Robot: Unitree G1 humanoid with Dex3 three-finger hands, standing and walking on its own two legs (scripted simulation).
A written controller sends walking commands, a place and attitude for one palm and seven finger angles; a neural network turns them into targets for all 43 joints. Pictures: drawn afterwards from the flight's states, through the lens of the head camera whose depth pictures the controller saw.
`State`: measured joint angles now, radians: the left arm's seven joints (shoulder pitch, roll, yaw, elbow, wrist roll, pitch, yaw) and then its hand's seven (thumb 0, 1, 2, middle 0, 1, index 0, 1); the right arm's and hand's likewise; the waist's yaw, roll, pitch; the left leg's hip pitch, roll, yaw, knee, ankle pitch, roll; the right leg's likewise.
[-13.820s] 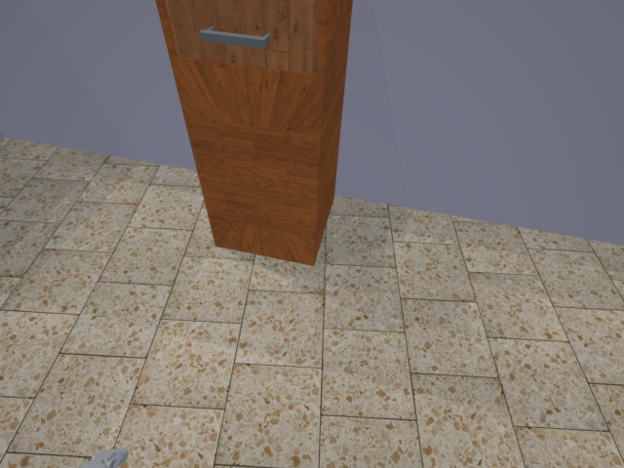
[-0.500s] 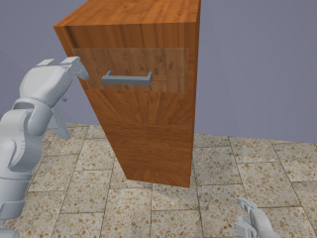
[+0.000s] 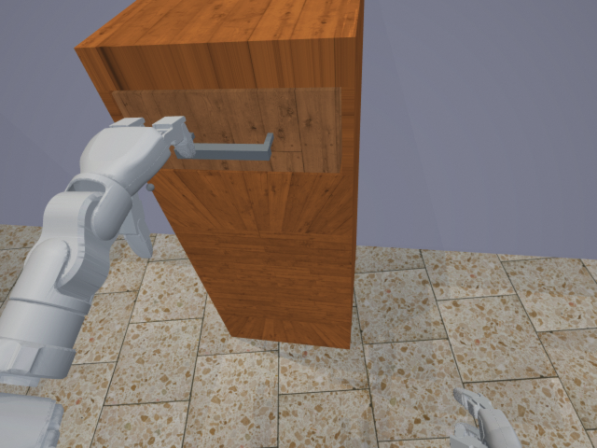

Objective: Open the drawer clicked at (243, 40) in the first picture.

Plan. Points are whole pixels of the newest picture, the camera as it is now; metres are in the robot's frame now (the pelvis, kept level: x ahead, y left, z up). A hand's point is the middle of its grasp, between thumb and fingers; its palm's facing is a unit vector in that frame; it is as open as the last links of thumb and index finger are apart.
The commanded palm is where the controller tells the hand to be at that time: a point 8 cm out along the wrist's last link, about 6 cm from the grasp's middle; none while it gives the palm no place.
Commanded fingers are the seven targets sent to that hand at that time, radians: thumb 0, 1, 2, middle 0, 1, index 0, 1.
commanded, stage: move the hooked fingers above the handle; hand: left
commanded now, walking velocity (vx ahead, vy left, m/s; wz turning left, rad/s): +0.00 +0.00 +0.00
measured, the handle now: (225, 144) +0.56 +0.19 +0.11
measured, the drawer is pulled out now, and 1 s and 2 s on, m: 0.00 0.00 0.00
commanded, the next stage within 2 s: none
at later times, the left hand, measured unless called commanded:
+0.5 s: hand (195, 173) +0.42 +0.19 +0.16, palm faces -0.02 -0.02 -1.00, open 13.8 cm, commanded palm +0.41 +0.21 +0.24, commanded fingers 0.00 -0.50 0.30 -0.30 -1.20 -0.30 -1.20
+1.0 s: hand (225, 153) +0.48 +0.16 +0.15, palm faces -0.03 -0.05 -1.00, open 13.8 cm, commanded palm +0.48 +0.21 +0.23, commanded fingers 0.00 -0.50 0.30 -0.30 -1.20 -0.30 -1.20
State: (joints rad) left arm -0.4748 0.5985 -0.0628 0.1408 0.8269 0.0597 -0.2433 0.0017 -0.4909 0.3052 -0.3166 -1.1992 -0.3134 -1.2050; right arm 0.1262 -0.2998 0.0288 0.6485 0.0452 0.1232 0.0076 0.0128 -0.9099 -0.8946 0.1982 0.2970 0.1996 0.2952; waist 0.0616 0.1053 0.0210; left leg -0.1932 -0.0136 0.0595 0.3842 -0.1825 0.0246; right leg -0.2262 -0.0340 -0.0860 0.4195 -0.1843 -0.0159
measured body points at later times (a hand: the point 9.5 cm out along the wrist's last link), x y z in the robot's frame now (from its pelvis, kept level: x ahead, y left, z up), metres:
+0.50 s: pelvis +0.03 +0.00 +0.00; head +0.05 -0.04 +0.45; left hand +0.42 +0.19 +0.22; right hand +0.20 -0.23 -0.12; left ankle +0.02 +0.10 -0.74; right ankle +0.03 -0.11 -0.74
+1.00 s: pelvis +0.04 +0.00 +0.00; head +0.08 -0.03 +0.44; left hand +0.48 +0.16 +0.21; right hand +0.17 -0.25 -0.14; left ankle +0.02 +0.10 -0.74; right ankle +0.03 -0.11 -0.74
